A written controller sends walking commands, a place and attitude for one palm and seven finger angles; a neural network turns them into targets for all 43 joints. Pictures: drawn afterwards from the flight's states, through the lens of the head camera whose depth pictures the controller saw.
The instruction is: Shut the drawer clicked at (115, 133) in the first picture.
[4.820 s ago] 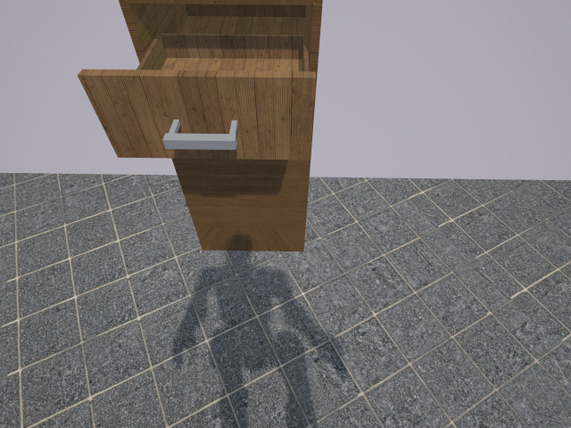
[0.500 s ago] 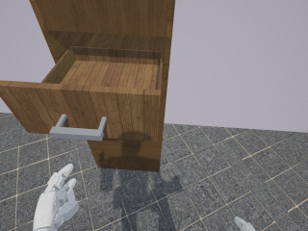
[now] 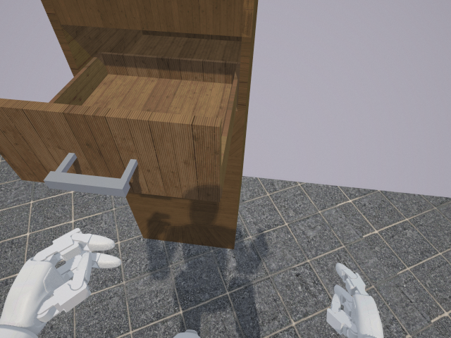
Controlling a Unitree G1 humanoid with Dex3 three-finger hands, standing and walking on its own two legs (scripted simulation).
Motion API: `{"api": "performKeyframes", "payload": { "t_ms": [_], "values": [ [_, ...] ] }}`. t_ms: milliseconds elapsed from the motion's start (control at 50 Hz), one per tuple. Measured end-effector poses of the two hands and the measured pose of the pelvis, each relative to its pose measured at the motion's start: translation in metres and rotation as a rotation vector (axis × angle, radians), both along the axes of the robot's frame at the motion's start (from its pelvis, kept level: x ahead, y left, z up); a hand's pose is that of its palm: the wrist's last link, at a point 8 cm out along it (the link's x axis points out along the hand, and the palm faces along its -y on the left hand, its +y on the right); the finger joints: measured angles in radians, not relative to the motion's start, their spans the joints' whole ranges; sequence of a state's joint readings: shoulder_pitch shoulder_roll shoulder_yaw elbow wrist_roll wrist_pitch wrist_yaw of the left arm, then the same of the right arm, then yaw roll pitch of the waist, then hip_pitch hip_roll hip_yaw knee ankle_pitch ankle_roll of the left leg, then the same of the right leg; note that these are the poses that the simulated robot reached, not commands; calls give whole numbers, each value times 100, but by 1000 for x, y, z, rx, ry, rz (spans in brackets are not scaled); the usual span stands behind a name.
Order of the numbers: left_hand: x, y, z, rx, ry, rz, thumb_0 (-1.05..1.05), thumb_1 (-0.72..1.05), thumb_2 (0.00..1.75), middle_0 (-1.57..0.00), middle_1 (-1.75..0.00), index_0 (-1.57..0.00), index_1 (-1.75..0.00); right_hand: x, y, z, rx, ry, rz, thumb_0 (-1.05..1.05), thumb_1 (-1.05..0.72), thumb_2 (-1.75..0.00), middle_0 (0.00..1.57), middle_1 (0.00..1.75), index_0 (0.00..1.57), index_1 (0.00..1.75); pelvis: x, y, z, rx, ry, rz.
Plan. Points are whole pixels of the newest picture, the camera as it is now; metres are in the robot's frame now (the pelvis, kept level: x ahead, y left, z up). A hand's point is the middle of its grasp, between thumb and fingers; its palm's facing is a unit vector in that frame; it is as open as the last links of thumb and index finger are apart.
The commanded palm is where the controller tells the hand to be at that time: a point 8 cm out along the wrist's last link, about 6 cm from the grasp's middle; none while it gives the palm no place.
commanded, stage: raise the hand and make a fist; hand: left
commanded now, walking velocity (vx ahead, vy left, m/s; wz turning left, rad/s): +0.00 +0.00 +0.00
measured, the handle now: (94, 173) +0.32 +0.25 +0.15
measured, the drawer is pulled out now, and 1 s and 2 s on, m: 0.29 0.29 0.29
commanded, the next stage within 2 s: bring the fist close to the handle in 1.22 s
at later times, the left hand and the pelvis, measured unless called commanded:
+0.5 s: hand (57, 267) +0.16 +0.21 +0.17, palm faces +0.00 -0.99 -0.14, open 3.1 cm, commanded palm +0.11 +0.27 +0.20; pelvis +0.01 +0.01 +0.03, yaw +0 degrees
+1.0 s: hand (32, 236) +0.17 +0.21 +0.23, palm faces +0.01 -0.98 -0.19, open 3.3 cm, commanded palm +0.11 +0.26 +0.25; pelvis +0.01 +0.00 +0.04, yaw +0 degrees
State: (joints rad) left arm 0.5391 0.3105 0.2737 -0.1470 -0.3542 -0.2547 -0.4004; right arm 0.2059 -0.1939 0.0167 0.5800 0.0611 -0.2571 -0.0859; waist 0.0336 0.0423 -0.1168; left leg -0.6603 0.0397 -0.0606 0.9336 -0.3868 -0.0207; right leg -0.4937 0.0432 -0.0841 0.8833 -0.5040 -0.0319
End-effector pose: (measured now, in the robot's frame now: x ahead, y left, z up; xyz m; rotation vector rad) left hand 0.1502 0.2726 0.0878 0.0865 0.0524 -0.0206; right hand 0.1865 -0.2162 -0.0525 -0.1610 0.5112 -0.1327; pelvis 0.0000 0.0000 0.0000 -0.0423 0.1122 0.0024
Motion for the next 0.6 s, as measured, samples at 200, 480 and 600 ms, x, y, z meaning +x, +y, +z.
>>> {"api": "performKeyframes", "payload": {
  "t_ms": [200, 480, 600],
  "values": [
    [-1, 8, 38, 11, -10, 18, 2, 90, 90, -91, -106, -90, -107, -9, -14, 16, 1, -18, -60, 1, -90, -89, 21, 30, 20, 30, 17, 6, 17, 18, -22, -23],
    [-9, -5, 85, 50, -129, 8, 2, 90, 90, -119, -137, -119, -137, 27, 24, 52, 36, -210, 62, 1, -90, -89, 20, 30, 20, 30, 12, 13, 26, 15, -95, -2],
    [-9, 1, 109, 77, -146, 20, 2, 90, 90, -130, -149, -130, -149, 33, 39, 61, 73, -247, 114, 1, -90, -89, 21, 30, 20, 30, 10, 10, 31, 17, -123, -1]
  ]
}}
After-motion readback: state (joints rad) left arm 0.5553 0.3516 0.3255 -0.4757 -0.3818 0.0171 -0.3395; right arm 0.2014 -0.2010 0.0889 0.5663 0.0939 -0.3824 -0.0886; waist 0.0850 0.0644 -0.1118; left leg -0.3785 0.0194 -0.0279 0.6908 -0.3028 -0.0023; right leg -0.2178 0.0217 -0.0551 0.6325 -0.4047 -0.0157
